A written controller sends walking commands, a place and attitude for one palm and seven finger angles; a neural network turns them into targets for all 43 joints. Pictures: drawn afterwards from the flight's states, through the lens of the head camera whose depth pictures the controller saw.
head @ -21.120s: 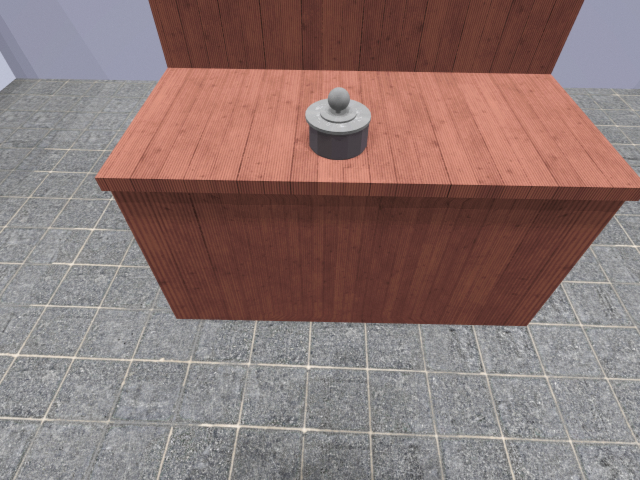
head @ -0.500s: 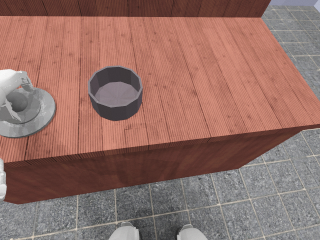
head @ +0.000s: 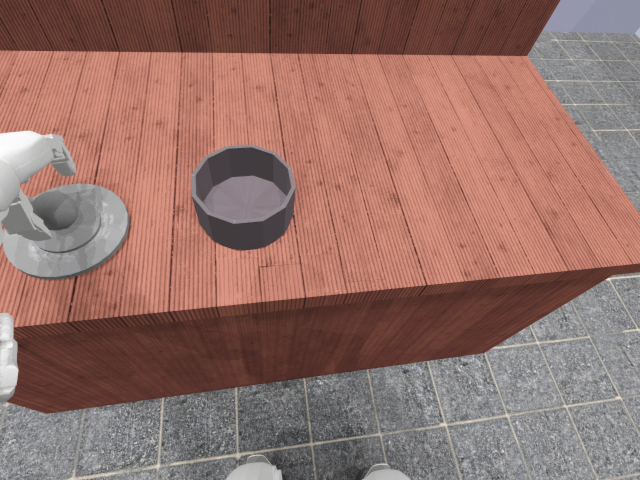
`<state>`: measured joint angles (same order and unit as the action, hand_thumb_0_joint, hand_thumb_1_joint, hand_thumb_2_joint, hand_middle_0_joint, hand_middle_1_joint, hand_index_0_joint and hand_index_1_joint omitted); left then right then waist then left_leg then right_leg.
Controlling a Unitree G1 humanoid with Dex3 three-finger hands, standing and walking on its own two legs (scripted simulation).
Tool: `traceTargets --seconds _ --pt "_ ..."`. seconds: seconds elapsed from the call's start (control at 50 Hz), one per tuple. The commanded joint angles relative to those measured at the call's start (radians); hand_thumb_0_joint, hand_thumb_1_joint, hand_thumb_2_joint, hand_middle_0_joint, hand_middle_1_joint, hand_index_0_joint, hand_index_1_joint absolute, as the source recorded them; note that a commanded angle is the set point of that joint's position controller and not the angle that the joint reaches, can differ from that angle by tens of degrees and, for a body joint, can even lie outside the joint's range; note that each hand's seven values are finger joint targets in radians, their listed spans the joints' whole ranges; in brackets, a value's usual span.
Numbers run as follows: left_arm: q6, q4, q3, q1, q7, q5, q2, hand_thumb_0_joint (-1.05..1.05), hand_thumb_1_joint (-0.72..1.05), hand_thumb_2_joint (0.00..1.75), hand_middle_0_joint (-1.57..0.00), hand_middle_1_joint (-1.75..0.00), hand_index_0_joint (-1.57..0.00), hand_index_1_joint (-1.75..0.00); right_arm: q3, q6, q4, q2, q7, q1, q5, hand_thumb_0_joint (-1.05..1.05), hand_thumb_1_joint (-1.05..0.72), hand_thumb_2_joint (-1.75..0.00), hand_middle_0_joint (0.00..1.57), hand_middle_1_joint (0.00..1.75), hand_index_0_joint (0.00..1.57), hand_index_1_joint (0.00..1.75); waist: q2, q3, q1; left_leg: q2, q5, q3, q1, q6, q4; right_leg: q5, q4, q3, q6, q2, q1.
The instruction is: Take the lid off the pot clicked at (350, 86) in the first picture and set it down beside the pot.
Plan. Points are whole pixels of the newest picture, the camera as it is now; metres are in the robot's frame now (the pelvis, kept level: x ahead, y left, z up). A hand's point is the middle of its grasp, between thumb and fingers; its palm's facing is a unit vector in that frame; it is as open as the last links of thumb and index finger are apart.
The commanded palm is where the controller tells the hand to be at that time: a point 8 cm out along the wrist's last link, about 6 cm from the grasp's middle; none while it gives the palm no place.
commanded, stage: raise the empty hand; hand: left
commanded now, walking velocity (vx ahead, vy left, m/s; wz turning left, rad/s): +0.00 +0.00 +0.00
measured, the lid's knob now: (55, 210) +0.47 +0.35 +0.00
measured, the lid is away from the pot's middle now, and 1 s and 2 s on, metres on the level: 0.26 0.26 0.26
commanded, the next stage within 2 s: draw the hand back to the body in 0.94 s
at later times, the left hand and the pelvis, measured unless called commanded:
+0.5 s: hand (10, 164) +0.45 +0.34 +0.11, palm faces -0.38 -0.11 -0.92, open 11.0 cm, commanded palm +0.47 +0.33 +0.17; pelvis +0.01 +0.00 +0.02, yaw +0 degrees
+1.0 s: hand out of the picture +0.44 +0.33 +0.15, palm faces -0.38 -0.11 -0.92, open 11.0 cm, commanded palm +0.47 +0.32 +0.20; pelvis +0.01 -0.02 +0.03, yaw +1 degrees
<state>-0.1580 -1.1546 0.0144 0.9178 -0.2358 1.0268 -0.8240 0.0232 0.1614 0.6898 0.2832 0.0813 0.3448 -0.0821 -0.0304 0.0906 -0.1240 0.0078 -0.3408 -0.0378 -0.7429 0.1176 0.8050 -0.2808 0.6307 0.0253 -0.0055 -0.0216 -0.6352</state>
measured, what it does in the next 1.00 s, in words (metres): stands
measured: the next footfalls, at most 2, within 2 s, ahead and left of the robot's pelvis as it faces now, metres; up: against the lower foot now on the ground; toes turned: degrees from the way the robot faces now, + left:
none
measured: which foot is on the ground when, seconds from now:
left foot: down 0.00-1.00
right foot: down 0.00-1.00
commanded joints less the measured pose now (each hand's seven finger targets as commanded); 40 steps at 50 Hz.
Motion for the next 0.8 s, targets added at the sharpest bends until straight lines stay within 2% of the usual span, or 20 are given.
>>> traceTargets --seconds 0.0,0.04,0.06,0.14,0.16,0.2,0.22,0.24,0.26,0.3,0.34,0.4,0.48,0.5,0.54,0.6,0.64,0.68,0.74,0.78 --pt "-0.001 0.240 0.049 0.481 0.021 -0.011 -0.305 0.00 -0.02 0.66 -0.35 -0.85 -0.35 -0.85 -0.075 -0.025 -0.050 0.211 0.021 0.130 0.007 0.00 -0.90 -0.90 0.20 0.30 0.20 0.30 -0.198 0.404 0.000 -0.045 0.374 0.144 0.576 -0.097 -0.151 0.069 -0.061 -0.098 -0.043 0.081 -0.090" --pt "0.001 0.185 0.055 0.426 0.015 -0.020 -0.299 0.00 -0.02 0.66 -0.35 -0.85 -0.35 -0.85 -0.074 -0.027 -0.054 0.210 0.023 0.128 0.004 0.00 -0.90 -0.90 0.20 0.30 0.20 0.30 -0.132 0.371 -0.004 -0.042 0.350 0.136 0.553 -0.089 -0.154 0.069 -0.071 -0.098 -0.039 0.083 -0.076" --pt "-0.008 0.210 0.074 0.444 0.009 -0.024 -0.328 0.00 -0.02 0.66 -0.35 -0.85 -0.35 -0.85 -0.074 -0.030 -0.053 0.213 0.026 0.126 0.005 0.00 -0.90 -0.90 0.20 0.30 0.20 0.30 -0.154 0.394 0.006 -0.041 0.386 0.130 0.566 -0.089 -0.155 0.093 -0.076 -0.090 -0.042 0.078 -0.053" --pt "-0.005 0.220 0.065 0.438 0.001 -0.025 -0.316 0.00 -0.02 0.66 -0.35 -0.85 -0.35 -0.85 -0.077 -0.030 -0.053 0.208 0.021 0.123 0.002 0.00 -0.90 -0.90 0.20 0.30 0.20 0.30 -0.165 0.385 0.010 -0.041 0.415 0.135 0.590 -0.097 -0.169 0.096 -0.088 -0.096 -0.043 0.080 -0.044" --pt "-0.008 0.233 0.054 0.451 -0.005 -0.027 -0.299 0.00 -0.02 0.66 -0.35 -0.85 -0.35 -0.85 -0.079 -0.031 -0.051 0.208 0.020 0.121 0.002 0.00 -0.90 -0.90 0.20 0.30 0.20 0.30 -0.198 0.386 0.011 -0.048 0.454 0.143 0.623 -0.108 -0.175 0.098 -0.093 -0.094 -0.044 0.077 -0.060" --pt "0.002 0.197 0.029 0.447 -0.009 -0.032 -0.266 0.00 -0.02 0.66 -0.35 -0.85 -0.35 -0.85 -0.080 -0.031 -0.047 0.206 0.017 0.120 0.002 0.00 -0.90 -0.90 0.20 0.30 0.20 0.30 -0.168 0.348 0.002 -0.046 0.418 0.141 0.609 -0.104 -0.181 0.083 -0.104 -0.095 -0.040 0.079 -0.064" --pt "0.002 0.228 0.047 0.470 -0.010 -0.035 -0.294 0.00 -0.02 0.66 -0.35 -0.85 -0.35 -0.85 -0.080 -0.031 -0.045 0.210 0.018 0.121 0.003 0.00 -0.90 -0.90 0.20 0.30 0.20 0.30 -0.144 0.362 0.005 -0.046 0.394 0.140 0.603 -0.097 -0.193 0.088 -0.112 -0.092 -0.040 0.078 -0.038" --pt "0.004 0.223 0.053 0.462 -0.010 -0.036 -0.301 0.00 -0.02 0.66 -0.35 -0.85 -0.35 -0.85 -0.081 -0.034 -0.048 0.208 0.019 0.120 0.001 0.00 -0.90 -0.90 0.20 0.30 0.20 0.30 -0.144 0.370 0.010 -0.042 0.397 0.134 0.606 -0.091 -0.194 0.099 -0.116 -0.089 -0.041 0.076 -0.019" --pt "-0.002 0.261 0.060 0.474 -0.014 -0.036 -0.311 0.00 -0.02 0.66 -0.35 -0.85 -0.35 -0.85 -0.080 -0.037 -0.051 0.208 0.019 0.115 0.001 0.00 -0.90 -0.90 0.20 0.30 0.20 0.30 -0.187 0.392 0.019 -0.043 0.454 0.139 0.634 -0.102 -0.197 0.118 -0.116 -0.087 -0.045 0.073 -0.012" --pt "0.003 0.264 0.050 0.476 -0.015 -0.035 -0.293 0.00 -0.02 0.66 -0.35 -0.85 -0.35 -0.85 -0.083 -0.037 -0.046 0.203 0.017 0.112 0.003 0.00 -0.90 -0.90 0.20 0.30 0.20 0.30 -0.183 0.390 0.016 -0.045 0.479 0.142 0.660 -0.107 -0.200 0.119 -0.126 -0.091 -0.043 0.076 -0.012" --pt "0.015 0.226 0.029 0.453 -0.016 -0.042 -0.260 0.00 -0.02 0.66 -0.35 -0.85 -0.35 -0.85 -0.082 -0.037 -0.047 0.202 0.014 0.105 0.000 0.00 -0.90 -0.90 0.20 0.30 0.20 0.30 -0.151 0.352 0.013 -0.045 0.457 0.139 0.639 -0.105 -0.212 0.114 -0.135 -0.092 -0.041 0.075 -0.007" --pt "0.026 0.220 0.031 0.474 -0.024 -0.041 -0.275 0.00 -0.02 0.66 -0.35 -0.85 -0.35 -0.85 -0.080 -0.041 -0.046 0.206 0.015 0.104 -0.001 0.00 -0.90 -0.90 0.20 0.30 0.20 0.30 -0.121 0.341 0.013 -0.043 0.426 0.136 0.633 -0.098 -0.227 0.116 -0.147 -0.088 -0.039 0.073 0.015" --pt "0.024 0.273 0.077 0.481 -0.030 -0.036 -0.337 0.00 -0.02 0.66 -0.35 -0.85 -0.35 -0.85 -0.077 -0.049 -0.063 0.203 0.019 0.093 0.001 0.00 -0.90 -0.90 0.20 0.30 0.20 0.30 -0.144 0.393 0.029 -0.031 0.478 0.121 0.653 -0.092 -0.238 0.171 -0.159 -0.082 -0.042 0.071 0.092" --pt "0.033 0.230 0.048 0.457 -0.035 -0.041 -0.295 0.00 -0.02 0.66 -0.35 -0.85 -0.35 -0.85 -0.077 -0.052 -0.065 0.197 0.017 0.085 -0.002 0.00 -0.90 -0.90 0.20 0.30 0.20 0.30 -0.119 0.350 0.025 -0.031 0.464 0.116 0.632 -0.089 -0.238 0.164 -0.163 -0.085 -0.039 0.070 0.084" --pt "0.037 0.229 0.058 0.461 -0.043 -0.042 -0.320 0.00 -0.02 0.66 -0.35 -0.85 -0.35 -0.85 -0.073 -0.053 -0.067 0.203 0.015 0.076 -0.004 0.00 -0.90 -0.90 0.20 0.30 0.20 0.30 -0.114 0.327 0.029 -0.030 0.429 0.109 0.610 -0.084 -0.250 0.162 -0.172 -0.085 -0.040 0.066 0.105" --pt "0.036 0.300 0.035 0.503 -0.064 -0.042 -0.285 0.00 -0.02 0.66 -0.35 -0.85 -0.35 -0.85 -0.080 -0.054 -0.074 0.193 0.015 0.071 -0.002 0.00 -0.90 -0.90 0.20 0.30 0.20 0.30 -0.164 0.370 0.027 -0.036 0.523 0.123 0.689 -0.092 -0.248 0.177 -0.180 -0.087 -0.039 0.066 0.096" --pt "0.041 0.232 0.033 0.459 -0.077 -0.051 -0.281 0.00 -0.02 0.66 -0.35 -0.85 -0.35 -0.85 -0.074 -0.055 -0.071 0.196 0.016 0.068 -0.005 0.00 -0.90 -0.90 0.20 0.30 0.20 0.30 -0.101 0.308 0.025 -0.032 0.447 0.112 0.636 -0.080 -0.257 0.157 -0.189 -0.089 -0.036 0.066 0.103" --pt "0.036 0.297 0.047 0.517 -0.092 -0.052 -0.315 0.00 -0.02 0.66 -0.35 -0.85 -0.35 -0.85 -0.075 -0.056 -0.072 0.200 0.020 0.066 -0.003 0.00 -0.90 -0.90 0.20 0.30 0.20 0.30 -0.125 0.347 0.029 -0.030 0.451 0.111 0.663 -0.075 -0.271 0.172 -0.199 -0.081 -0.036 0.063 0.128" --pt "0.029 0.354 0.041 0.548 -0.097 -0.050 -0.295 0.00 -0.02 0.66 -0.35 -0.85 -0.35 -0.85 -0.078 -0.061 -0.073 0.187 0.021 0.056 0.000 0.00 -0.90 -0.90 0.20 0.30 0.20 0.30 -0.179 0.365 0.031 -0.036 0.520 0.127 0.725 -0.089 -0.270 0.169 -0.207 -0.091 -0.039 0.063 0.115" --pt "0.028 0.292 0.064 0.490 -0.103 -0.058 -0.317 0.00 -0.02 0.66 -0.35 -0.85 -0.35 -0.85 -0.073 -0.058 -0.071 0.193 0.022 0.060 0.000 0.00 -0.90 -0.90 0.20 0.30 0.20 0.30 -0.111 0.355 0.032 -0.027 0.518 0.110 0.686 -0.075 -0.270 0.204 -0.210 -0.086 -0.036 0.065 0.153"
